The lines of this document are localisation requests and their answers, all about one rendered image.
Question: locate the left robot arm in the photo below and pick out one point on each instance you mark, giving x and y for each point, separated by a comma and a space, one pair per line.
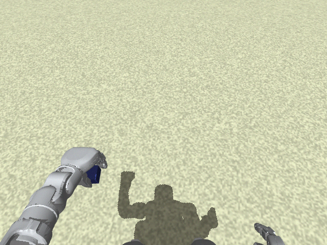
35, 225

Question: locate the left robot hand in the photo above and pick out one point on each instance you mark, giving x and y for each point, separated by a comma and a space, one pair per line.
84, 159

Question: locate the small box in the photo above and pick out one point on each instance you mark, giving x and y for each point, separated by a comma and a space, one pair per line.
94, 174

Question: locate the right robot hand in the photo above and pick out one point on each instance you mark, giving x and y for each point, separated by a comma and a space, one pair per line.
268, 234

